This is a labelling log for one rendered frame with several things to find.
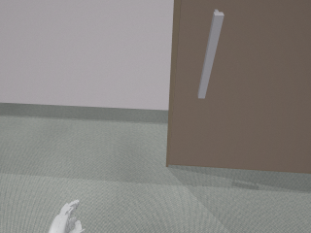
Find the robot left hand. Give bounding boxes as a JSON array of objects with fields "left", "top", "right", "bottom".
[{"left": 48, "top": 199, "right": 85, "bottom": 233}]

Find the wardrobe door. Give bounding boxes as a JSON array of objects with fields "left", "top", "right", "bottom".
[{"left": 169, "top": 0, "right": 311, "bottom": 173}]

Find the handle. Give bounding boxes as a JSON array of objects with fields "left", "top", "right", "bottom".
[{"left": 197, "top": 9, "right": 225, "bottom": 99}]

